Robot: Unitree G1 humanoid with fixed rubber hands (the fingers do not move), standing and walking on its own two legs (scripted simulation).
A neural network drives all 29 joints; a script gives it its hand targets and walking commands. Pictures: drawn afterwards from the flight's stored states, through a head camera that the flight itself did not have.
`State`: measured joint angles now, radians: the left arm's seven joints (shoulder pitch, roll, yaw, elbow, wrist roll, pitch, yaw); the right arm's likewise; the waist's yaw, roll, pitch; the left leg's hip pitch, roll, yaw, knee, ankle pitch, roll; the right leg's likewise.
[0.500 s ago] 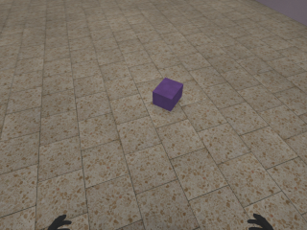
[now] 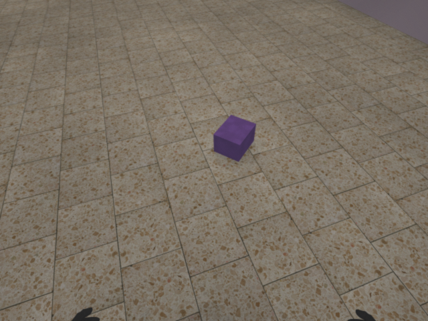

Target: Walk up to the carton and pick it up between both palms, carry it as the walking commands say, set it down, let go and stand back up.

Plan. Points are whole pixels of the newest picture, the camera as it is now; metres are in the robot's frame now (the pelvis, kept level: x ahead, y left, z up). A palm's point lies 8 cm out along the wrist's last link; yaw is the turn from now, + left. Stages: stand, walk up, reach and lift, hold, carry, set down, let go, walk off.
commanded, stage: stand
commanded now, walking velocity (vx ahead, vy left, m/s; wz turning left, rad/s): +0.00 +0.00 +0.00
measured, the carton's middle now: (234, 137) +1.29 -0.10 -0.70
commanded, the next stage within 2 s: walk up in 0.78 s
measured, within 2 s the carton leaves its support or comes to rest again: neither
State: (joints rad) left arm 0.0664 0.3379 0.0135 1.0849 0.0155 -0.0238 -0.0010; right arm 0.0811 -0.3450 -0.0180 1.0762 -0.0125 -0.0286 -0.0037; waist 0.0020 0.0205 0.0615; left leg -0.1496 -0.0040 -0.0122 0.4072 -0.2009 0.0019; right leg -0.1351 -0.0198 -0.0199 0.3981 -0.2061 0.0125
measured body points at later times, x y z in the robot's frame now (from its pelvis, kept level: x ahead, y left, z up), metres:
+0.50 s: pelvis +0.00 +0.00 +0.00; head +0.01 -0.01 +0.45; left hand +0.10 +0.30 -0.12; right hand +0.10 -0.30 -0.13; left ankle +0.02 +0.12 -0.74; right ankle +0.01 -0.13 -0.74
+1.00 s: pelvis +0.01 +0.00 +0.00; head +0.02 -0.01 +0.45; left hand +0.11 +0.30 -0.12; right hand +0.11 -0.30 -0.13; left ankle +0.02 +0.12 -0.74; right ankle +0.01 -0.13 -0.74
